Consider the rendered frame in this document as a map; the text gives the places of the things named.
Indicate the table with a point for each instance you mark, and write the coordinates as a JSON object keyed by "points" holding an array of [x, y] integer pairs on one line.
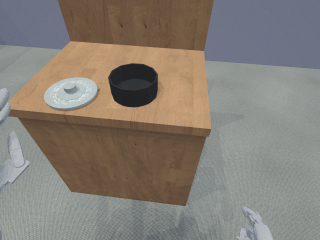
{"points": [[147, 153]]}

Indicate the lid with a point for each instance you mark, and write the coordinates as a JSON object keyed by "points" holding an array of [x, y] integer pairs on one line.
{"points": [[56, 97]]}

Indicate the right robot hand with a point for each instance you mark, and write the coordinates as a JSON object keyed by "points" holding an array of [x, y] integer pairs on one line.
{"points": [[260, 231]]}

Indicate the left robot hand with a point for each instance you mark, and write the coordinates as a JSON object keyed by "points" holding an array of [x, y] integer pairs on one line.
{"points": [[10, 170]]}

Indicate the pot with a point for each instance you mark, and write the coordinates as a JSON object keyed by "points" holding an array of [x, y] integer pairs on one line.
{"points": [[133, 85]]}

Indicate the knob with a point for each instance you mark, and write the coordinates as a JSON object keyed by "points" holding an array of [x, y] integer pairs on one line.
{"points": [[69, 87]]}

